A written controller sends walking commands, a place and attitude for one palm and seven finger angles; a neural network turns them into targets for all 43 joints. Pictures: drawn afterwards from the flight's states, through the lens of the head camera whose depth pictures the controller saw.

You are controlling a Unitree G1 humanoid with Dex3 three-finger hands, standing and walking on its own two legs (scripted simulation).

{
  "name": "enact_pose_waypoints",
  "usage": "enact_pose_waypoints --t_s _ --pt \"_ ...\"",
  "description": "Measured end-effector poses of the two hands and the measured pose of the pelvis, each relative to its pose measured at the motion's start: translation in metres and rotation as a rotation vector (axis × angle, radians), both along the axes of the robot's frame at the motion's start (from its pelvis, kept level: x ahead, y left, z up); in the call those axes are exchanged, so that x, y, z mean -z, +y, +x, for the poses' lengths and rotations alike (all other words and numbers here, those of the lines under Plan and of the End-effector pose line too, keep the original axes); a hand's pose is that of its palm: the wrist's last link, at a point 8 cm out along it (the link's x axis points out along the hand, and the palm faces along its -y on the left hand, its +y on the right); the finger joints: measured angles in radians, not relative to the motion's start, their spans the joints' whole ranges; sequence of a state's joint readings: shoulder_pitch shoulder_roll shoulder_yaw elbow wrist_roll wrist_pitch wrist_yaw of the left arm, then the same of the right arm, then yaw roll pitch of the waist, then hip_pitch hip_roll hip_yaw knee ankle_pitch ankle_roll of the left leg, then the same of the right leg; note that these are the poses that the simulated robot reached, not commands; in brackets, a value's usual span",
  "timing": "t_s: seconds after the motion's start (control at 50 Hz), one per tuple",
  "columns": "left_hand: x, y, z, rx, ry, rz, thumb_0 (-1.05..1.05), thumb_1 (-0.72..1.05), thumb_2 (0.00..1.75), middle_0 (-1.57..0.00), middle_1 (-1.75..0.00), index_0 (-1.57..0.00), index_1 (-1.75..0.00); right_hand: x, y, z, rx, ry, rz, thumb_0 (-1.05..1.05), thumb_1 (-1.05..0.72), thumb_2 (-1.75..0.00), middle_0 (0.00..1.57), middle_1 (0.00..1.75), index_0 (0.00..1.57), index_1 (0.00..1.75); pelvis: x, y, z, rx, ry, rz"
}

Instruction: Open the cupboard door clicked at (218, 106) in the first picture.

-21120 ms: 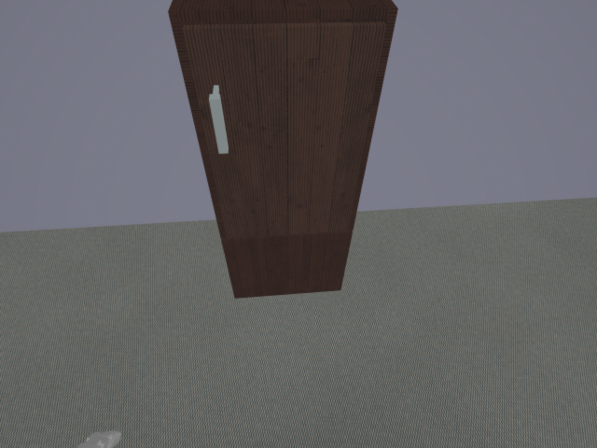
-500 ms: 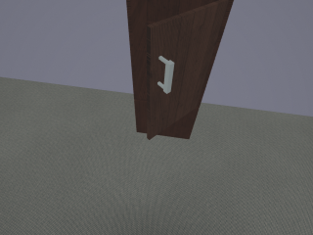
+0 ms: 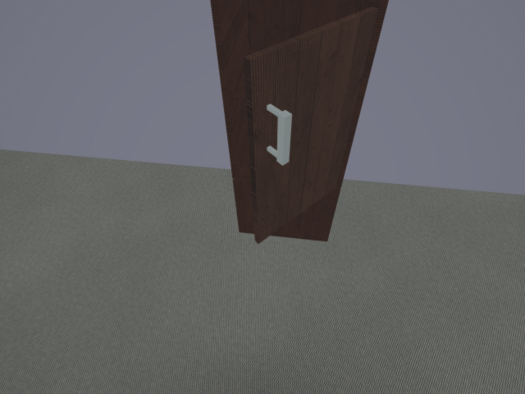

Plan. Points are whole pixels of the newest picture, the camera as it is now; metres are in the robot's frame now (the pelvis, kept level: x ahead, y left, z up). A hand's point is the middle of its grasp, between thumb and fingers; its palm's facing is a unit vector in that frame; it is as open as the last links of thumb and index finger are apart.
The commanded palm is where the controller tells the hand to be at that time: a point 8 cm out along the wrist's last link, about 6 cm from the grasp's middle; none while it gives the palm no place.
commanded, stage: let the arm hang, fingers relaxed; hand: left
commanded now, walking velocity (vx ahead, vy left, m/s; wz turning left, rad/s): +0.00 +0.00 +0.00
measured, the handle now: (277, 134) +0.61 +0.00 +0.04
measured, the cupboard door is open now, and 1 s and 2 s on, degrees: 48 48 48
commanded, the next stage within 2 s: look to check the result in 0.22 s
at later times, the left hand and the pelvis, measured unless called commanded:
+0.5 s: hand out of the picture +0.02 +0.17 -0.17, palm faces +0.04 -0.98 -0.21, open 7.4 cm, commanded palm none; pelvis +0.02 -0.01 +0.00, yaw +0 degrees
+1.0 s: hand out of the picture +0.05 +0.16 -0.17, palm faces +0.03 -0.98 -0.22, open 7.4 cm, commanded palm none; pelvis +0.03 -0.02 +0.00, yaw -1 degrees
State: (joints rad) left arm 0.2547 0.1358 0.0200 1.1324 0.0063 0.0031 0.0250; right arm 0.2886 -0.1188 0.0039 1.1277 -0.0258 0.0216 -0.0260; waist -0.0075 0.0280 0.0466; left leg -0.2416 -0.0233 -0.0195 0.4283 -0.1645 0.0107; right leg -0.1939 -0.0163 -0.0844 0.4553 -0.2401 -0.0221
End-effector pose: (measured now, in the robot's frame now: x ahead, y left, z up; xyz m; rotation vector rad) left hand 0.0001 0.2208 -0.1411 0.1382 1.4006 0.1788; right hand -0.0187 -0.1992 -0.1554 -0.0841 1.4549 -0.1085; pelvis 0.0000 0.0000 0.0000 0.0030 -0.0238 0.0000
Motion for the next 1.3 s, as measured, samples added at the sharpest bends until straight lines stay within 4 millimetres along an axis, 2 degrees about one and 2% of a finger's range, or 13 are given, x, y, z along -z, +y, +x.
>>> enact_pose_waypoints --t_s 0.14,0.36,0.62,0.8,1.0,1.14,1.22,1.3 --pt "0.0 -0.003 0.013 0.008 -0.02 -0.001 0.01 0.93 0.9 -0.2 -0.3 -0.2 -0.3 -0.003 -0.012 0.01 0.004 -0.019 -0.024 0.01 -0.91 -0.9 0.2 0.3 0.2 0.3 -0.001 -0.003 0.005 0.001 0.0 0.002" --pt "-0.001 -0.005 0.014 0.001 0.003 0.005 0.01 0.91 0.9 -0.2 -0.3 -0.2 -0.3 -0.005 -0.029 0.027 -0.015 -0.024 -0.049 0.01 -0.91 -0.9 0.2 0.3 0.2 0.3 -0.002 -0.009 0.013 -0.002 -0.002 0.001" --pt "-0.003 -0.009 0.021 0.003 0.009 0.01 0.01 0.91 0.9 -0.2 -0.3 -0.2 -0.3 -0.006 -0.037 0.047 -0.032 -0.044 -0.054 0.01 -0.91 -0.9 0.2 0.3 0.2 0.3 -0.003 -0.015 0.021 -0.002 -0.001 0.001" --pt "-0.004 -0.011 0.032 0.006 -0.007 0.014 0.01 0.91 0.9 -0.2 -0.3 -0.2 -0.3 -0.007 -0.042 0.054 -0.035 -0.046 -0.058 0.01 -0.91 -0.9 0.2 0.3 0.2 0.3 -0.003 -0.019 0.027 -0.003 0.0 0.003" --pt "-0.004 -0.012 0.042 0.015 -0.015 0.017 0.01 0.91 0.9 -0.2 -0.3 -0.2 -0.3 -0.008 -0.048 0.058 -0.025 -0.044 -0.072 0.01 -0.91 -0.9 0.2 0.3 0.2 0.3 -0.003 -0.021 0.031 0.009 0.002 0.002" --pt "0.003 -0.007 0.048 0.048 0.018 0.008 0.01 0.91 0.9 -0.2 -0.3 -0.2 -0.3 -0.006 -0.051 0.052 0.054 -0.057 -0.1 0.01 -0.91 -0.9 0.2 0.3 0.2 0.3 0.002 -0.018 0.029 0.073 0.01 -0.006" --pt "0.007 0.0 0.061 0.085 0.019 0.007 0.01 0.91 0.9 -0.2 -0.3 -0.2 -0.3 -0.007 -0.053 0.045 0.099 -0.068 -0.125 0.01 -0.91 -0.9 0.2 0.3 0.2 0.3 0.006 -0.014 0.028 0.115 0.017 0.001" --pt "0.005 0.004 0.084 0.137 -0.007 0.025 0.01 0.91 0.9 -0.2 -0.3 -0.2 -0.3 -0.004 -0.057 0.033 0.127 -0.079 -0.134 0.01 -0.91 -0.9 0.2 0.3 0.2 0.3 0.008 -0.015 0.023 0.159 0.026 0.018"
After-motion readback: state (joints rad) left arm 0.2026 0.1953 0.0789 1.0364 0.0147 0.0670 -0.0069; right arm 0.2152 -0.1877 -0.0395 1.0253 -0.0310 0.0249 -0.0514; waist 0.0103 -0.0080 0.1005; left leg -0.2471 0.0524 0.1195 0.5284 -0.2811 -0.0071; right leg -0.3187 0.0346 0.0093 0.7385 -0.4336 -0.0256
